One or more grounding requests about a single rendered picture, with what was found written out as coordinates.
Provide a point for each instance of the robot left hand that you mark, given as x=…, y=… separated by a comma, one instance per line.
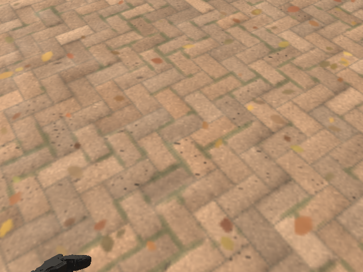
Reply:
x=60, y=263

